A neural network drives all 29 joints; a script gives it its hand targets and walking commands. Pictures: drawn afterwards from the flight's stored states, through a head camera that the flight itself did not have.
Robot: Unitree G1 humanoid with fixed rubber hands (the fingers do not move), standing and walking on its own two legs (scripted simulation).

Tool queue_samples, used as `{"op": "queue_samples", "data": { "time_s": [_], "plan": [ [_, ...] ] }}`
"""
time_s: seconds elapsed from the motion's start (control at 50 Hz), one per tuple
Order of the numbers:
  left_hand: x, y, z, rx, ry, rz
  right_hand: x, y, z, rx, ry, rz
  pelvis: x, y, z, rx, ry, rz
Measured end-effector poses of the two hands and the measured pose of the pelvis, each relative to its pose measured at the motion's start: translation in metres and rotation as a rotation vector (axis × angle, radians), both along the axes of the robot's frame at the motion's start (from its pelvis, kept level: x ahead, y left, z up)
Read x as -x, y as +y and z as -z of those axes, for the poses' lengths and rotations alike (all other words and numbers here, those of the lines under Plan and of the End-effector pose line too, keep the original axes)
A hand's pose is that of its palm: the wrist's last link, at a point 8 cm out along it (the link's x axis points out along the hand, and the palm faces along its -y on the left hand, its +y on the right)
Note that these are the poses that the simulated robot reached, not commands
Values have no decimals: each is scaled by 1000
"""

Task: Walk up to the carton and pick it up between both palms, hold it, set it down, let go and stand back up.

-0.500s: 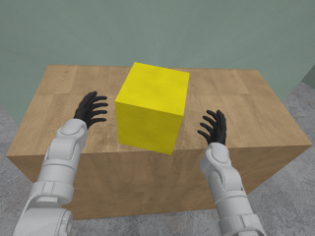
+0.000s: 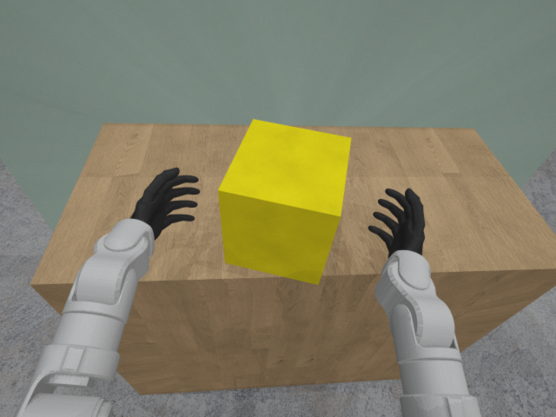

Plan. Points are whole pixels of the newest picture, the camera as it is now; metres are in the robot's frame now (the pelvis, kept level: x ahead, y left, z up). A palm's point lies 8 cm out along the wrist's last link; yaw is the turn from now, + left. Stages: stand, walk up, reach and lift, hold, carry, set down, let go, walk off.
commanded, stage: set down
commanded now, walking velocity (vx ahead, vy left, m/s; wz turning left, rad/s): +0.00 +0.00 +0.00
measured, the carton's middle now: (285, 202) +0.45 -0.02 +0.05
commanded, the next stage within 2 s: let go in 1.88 s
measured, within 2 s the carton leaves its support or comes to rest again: neither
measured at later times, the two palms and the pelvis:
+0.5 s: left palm (110, 284) +0.28 +0.21 +0.07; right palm (405, 300) +0.25 -0.17 +0.08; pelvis +0.03 +0.00 +0.00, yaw +1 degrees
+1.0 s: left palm (109, 323) +0.24 +0.21 +0.04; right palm (407, 330) +0.23 -0.18 +0.04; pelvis +0.03 +0.00 +0.00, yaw +0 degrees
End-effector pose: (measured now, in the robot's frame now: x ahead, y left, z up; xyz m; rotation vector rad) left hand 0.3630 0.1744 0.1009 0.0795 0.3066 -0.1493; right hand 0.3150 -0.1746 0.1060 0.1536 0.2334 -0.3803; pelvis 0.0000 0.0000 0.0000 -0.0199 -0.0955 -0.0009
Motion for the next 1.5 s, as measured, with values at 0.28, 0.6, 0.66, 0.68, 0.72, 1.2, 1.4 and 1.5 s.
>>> {"op": "queue_samples", "data": {
  "time_s": [0.28, 0.6, 0.66, 0.68, 0.72, 1.2, 1.4, 1.5],
  "plan": [
    [49, 31, 30, 14, 21, -31, 36, 3, 23, 46, 26, -38, -26, -1, -1, 22, 14, -16],
    [96, 42, 37, 16, 3, -36, 73, 6, 36, 78, 79, -56, -26, 8, 0, 22, -2, -10],
    [102, 43, 43, 21, 28, -51, 76, 2, 43, 90, 111, -75, -24, 9, 0, 20, 0, -10],
    [103, 43, 45, 21, 35, -56, 76, 1, 44, 94, 120, -81, -24, 9, 0, 19, 1, -10],
    [106, 43, 48, 21, 48, -65, 77, -2, 47, 101, 133, -92, -24, 9, 0, 17, 5, -9],
    [146, 31, 81, -36, 149, -222, 102, -20, 100, 87, 225, -215, -18, -17, -3, -1, 14, -2],
    [159, 26, 111, -74, 269, -266, 110, -40, 130, 125, 326, -274, -15, -29, -3, -10, 21, -12],
    [163, 23, 124, -90, 317, -280, 114, -52, 142, 145, 366, -297, -16, -33, -2, -13, 20, -17]
  ]
}}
